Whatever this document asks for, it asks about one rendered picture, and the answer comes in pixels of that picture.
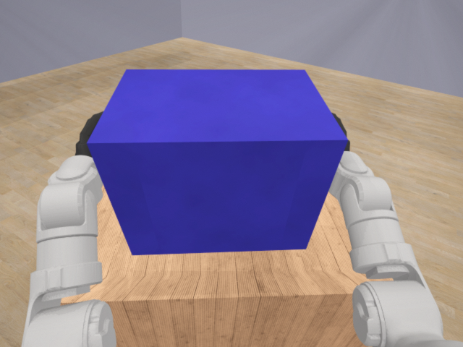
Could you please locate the right robot upper arm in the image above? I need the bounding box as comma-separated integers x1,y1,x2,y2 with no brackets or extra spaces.
352,280,463,347

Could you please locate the robot right hand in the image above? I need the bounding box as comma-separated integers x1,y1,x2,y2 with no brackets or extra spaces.
332,113,350,151

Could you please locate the pedestal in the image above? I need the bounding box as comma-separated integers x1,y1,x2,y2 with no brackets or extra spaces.
60,185,393,347

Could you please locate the right robot forearm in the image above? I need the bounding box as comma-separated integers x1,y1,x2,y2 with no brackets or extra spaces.
329,151,443,335

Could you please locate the robot left hand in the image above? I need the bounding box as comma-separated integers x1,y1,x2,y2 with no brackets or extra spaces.
75,111,103,157

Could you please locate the left robot forearm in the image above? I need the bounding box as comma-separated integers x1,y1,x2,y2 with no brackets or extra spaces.
21,155,103,347

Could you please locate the left robot upper arm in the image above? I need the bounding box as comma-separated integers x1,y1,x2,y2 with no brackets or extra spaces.
24,299,116,347

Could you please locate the carton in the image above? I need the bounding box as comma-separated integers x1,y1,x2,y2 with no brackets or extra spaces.
87,69,348,255

